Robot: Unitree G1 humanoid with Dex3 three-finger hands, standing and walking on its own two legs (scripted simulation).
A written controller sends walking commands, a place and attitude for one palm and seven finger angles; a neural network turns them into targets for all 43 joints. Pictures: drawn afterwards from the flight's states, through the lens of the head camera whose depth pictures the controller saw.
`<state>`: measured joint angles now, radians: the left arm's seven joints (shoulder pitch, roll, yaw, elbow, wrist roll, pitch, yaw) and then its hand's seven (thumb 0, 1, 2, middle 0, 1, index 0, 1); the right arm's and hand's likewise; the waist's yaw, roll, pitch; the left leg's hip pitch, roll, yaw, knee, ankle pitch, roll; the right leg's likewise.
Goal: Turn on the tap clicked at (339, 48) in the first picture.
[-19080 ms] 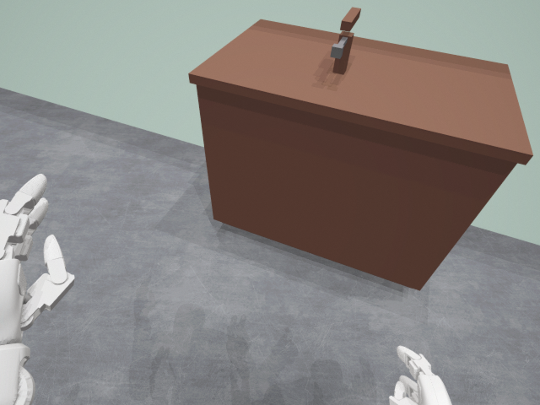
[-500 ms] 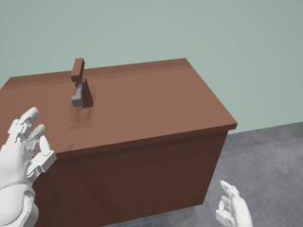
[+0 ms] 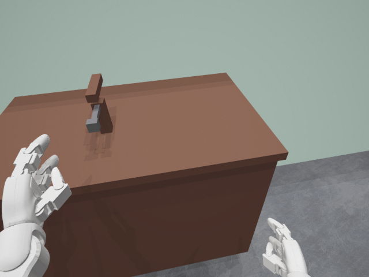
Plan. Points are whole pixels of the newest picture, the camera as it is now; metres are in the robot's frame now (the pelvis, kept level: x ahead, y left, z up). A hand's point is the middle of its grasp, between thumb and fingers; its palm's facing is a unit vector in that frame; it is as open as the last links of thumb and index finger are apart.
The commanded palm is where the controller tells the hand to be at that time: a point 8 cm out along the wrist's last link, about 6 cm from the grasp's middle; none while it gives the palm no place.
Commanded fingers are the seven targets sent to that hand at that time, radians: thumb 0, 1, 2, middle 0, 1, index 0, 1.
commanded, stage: turn the palm inward beside the body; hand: left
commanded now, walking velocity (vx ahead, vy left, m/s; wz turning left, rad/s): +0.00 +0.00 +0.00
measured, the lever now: (93, 125) +0.42 +0.32 +0.13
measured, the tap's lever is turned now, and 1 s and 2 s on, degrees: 0 0 0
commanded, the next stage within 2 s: reach beside the lever's end, fingers flat in 0.12 s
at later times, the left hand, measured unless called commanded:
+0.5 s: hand (66, 180) +0.21 +0.25 +0.17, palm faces +0.53 -0.84 -0.09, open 7.4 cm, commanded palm +0.16 +0.29 +0.18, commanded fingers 0.00 0.90 0.90 -0.20 -0.30 -0.20 -0.30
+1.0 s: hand (70, 161) +0.27 +0.28 +0.16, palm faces +0.55 -0.83 -0.08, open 7.5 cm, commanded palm +0.23 +0.32 +0.17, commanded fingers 0.00 0.90 0.90 -0.18 -0.25 -0.18 -0.25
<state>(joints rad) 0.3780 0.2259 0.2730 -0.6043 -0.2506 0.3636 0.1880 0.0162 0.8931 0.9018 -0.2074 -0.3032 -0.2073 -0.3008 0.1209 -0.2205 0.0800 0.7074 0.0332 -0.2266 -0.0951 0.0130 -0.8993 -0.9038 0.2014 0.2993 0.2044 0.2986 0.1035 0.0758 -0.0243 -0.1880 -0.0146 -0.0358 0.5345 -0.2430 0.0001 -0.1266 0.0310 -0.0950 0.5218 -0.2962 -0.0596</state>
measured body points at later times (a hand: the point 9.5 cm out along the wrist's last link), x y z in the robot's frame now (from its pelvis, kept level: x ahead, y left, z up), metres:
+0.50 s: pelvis +0.00 -0.01 +0.00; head -0.04 -0.04 +0.45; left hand +0.17 +0.29 +0.18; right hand +0.22 -0.21 -0.07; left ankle +0.04 +0.12 -0.73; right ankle +0.00 -0.08 -0.73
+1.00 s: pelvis +0.00 +0.00 +0.00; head -0.02 -0.03 +0.45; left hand +0.23 +0.32 +0.17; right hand +0.20 -0.23 -0.08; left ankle +0.04 +0.12 -0.73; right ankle +0.00 -0.08 -0.73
